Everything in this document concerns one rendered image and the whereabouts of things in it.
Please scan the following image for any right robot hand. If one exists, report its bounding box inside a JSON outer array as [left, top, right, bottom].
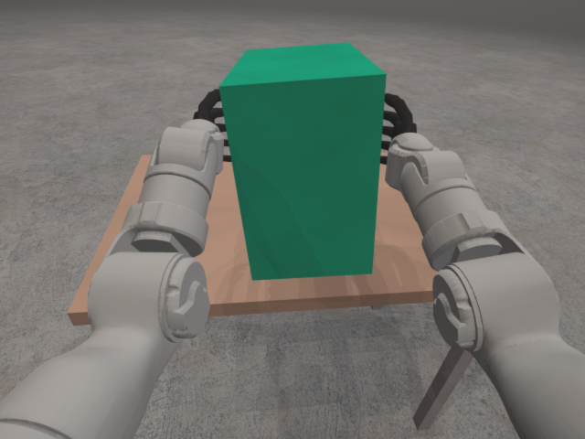
[[380, 93, 417, 165]]

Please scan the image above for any left robot hand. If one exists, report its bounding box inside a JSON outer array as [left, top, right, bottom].
[[193, 89, 231, 162]]

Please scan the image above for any right robot forearm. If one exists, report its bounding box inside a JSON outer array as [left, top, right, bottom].
[[385, 133, 561, 325]]

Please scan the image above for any left robot forearm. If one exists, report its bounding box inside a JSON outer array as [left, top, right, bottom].
[[87, 119, 224, 319]]

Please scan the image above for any carton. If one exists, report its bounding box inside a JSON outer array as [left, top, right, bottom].
[[218, 42, 387, 281]]

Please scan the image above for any robot left upper arm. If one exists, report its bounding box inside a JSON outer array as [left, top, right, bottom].
[[0, 252, 210, 439]]

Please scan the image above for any robot right upper arm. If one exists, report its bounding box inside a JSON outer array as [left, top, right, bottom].
[[432, 252, 585, 439]]

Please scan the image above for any table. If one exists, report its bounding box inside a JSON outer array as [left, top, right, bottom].
[[67, 152, 473, 431]]

